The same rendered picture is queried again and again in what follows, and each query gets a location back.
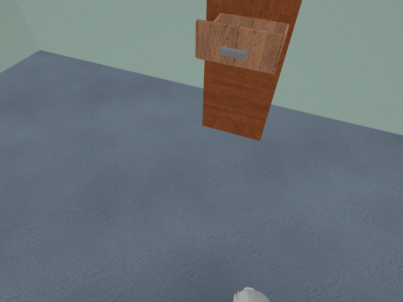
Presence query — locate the cabinet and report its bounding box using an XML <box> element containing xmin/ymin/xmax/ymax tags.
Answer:
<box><xmin>202</xmin><ymin>0</ymin><xmax>302</xmax><ymax>141</ymax></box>

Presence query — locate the drawer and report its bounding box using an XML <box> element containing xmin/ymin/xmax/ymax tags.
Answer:
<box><xmin>195</xmin><ymin>13</ymin><xmax>289</xmax><ymax>74</ymax></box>

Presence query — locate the robot right thigh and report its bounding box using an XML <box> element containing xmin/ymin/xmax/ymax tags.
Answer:
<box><xmin>233</xmin><ymin>289</ymin><xmax>270</xmax><ymax>302</ymax></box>

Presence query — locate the handle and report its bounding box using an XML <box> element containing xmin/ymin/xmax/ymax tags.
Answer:
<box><xmin>228</xmin><ymin>65</ymin><xmax>250</xmax><ymax>72</ymax></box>
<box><xmin>219</xmin><ymin>45</ymin><xmax>248</xmax><ymax>60</ymax></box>

